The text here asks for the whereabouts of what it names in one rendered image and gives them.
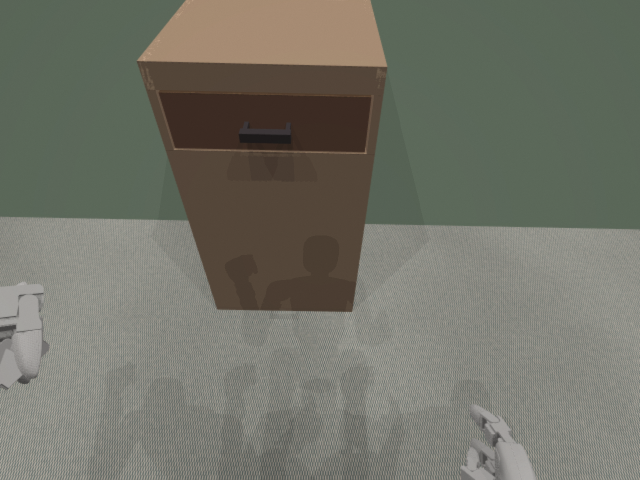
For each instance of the robot left hand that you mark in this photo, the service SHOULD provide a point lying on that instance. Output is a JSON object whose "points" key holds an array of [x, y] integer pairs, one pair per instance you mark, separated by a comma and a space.
{"points": [[21, 333]]}

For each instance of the cabinet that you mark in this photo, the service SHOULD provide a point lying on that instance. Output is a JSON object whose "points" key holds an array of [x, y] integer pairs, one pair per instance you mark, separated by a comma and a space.
{"points": [[275, 230]]}

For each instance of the robot right hand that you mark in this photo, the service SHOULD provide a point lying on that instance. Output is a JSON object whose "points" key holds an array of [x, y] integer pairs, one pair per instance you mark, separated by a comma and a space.
{"points": [[509, 461]]}

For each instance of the handle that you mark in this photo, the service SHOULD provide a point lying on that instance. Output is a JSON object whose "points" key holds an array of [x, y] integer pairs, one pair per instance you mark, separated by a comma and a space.
{"points": [[278, 136]]}

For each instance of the drawer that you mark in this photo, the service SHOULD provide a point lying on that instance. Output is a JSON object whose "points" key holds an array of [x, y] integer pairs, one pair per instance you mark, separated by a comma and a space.
{"points": [[319, 122]]}

